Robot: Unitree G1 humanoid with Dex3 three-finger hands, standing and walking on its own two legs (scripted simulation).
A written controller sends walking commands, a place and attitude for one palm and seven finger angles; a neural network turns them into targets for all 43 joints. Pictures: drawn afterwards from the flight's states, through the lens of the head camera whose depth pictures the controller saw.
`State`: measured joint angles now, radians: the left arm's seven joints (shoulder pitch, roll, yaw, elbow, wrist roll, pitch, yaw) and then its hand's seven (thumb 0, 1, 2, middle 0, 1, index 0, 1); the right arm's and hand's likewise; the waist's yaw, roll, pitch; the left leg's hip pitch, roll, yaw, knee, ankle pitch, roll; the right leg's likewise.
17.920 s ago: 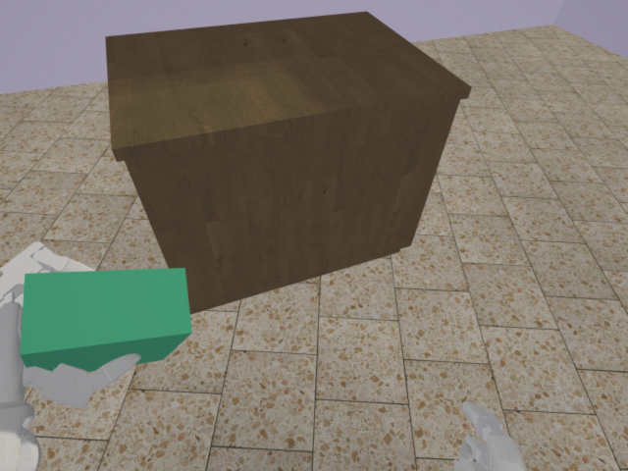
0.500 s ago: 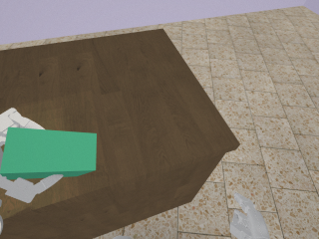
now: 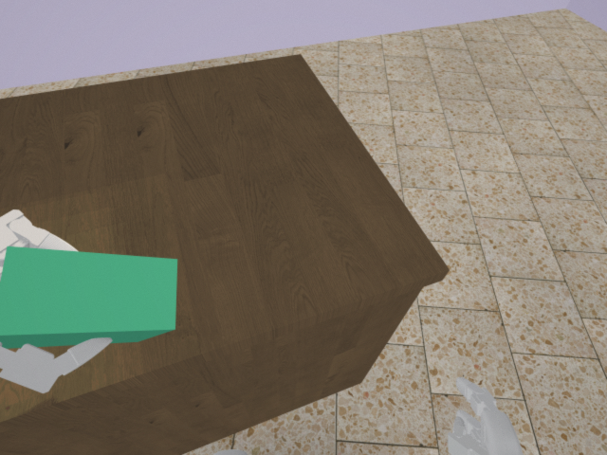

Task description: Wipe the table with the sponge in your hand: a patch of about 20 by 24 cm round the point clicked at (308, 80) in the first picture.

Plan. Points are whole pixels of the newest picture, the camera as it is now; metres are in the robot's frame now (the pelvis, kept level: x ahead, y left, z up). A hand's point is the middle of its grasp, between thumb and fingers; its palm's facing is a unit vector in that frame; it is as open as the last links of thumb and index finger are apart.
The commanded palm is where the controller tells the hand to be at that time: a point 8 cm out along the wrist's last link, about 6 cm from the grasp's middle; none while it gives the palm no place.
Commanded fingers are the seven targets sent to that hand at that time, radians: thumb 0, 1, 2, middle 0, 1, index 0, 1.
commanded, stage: shuffle to correct the standing spot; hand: left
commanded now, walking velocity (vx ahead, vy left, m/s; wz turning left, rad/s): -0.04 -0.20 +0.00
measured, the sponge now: (111, 304) +0.23 +0.20 +0.14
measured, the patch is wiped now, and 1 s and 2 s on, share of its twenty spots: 0.00 0.00 0.00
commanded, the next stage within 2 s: none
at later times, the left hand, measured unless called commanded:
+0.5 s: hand (59, 303) +0.22 +0.24 +0.16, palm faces +0.29 -0.85 -0.44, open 10.1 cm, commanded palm +0.16 +0.28 +0.19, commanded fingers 0.00 0.10 1.30 -1.20 -1.60 -1.20 -1.60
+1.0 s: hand (57, 301) +0.23 +0.24 +0.16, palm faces +0.28 -0.85 -0.45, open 10.1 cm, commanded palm +0.17 +0.28 +0.19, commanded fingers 0.00 0.10 1.30 -1.20 -1.60 -1.20 -1.60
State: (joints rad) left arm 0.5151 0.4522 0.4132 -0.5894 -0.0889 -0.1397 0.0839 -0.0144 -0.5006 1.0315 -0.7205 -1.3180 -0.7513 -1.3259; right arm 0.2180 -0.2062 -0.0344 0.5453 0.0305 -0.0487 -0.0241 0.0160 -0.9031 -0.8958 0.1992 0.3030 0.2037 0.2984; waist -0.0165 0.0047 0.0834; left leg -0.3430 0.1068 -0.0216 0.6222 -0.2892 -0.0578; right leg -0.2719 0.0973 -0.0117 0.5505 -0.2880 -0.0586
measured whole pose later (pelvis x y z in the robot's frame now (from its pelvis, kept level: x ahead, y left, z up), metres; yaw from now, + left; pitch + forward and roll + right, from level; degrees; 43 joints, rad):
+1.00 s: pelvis +0.01 +0.00 +0.00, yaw +0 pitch +1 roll -2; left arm 0.52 0.43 0.38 -0.58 -0.09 -0.12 0.09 -0.01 -0.50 1.03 -0.72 -1.32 -0.75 -1.33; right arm 0.20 -0.20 -0.03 0.55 0.03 -0.05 -0.02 0.02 -0.90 -0.90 0.20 0.30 0.20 0.30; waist -0.01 0.00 0.08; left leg -0.33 0.10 -0.02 0.62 -0.30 -0.06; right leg -0.27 0.09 -0.01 0.55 -0.30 -0.05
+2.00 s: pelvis +0.00 +0.00 +0.00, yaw +0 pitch +1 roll -2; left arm 0.51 0.43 0.38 -0.57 -0.09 -0.12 0.10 -0.01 -0.50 1.03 -0.72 -1.32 -0.75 -1.33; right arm 0.20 -0.19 -0.02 0.54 0.03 -0.06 -0.02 0.02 -0.90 -0.90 0.20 0.30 0.20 0.30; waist -0.01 0.01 0.06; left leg -0.34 0.11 -0.01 0.60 -0.28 -0.05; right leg -0.27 0.10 -0.01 0.53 -0.28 -0.06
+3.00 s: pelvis -0.02 +0.06 +0.01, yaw -3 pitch -2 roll -1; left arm 0.40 0.33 0.33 -0.41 -0.01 -0.22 0.10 -0.01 -0.50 1.04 -0.72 -1.32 -0.75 -1.33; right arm 0.24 -0.16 0.04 0.61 0.01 -0.17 -0.01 0.02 -0.90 -0.90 0.20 0.30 0.21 0.30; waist 0.03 -0.03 0.04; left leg -0.25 -0.02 0.02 0.51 -0.22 0.05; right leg -0.22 0.01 0.04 0.45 -0.19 0.03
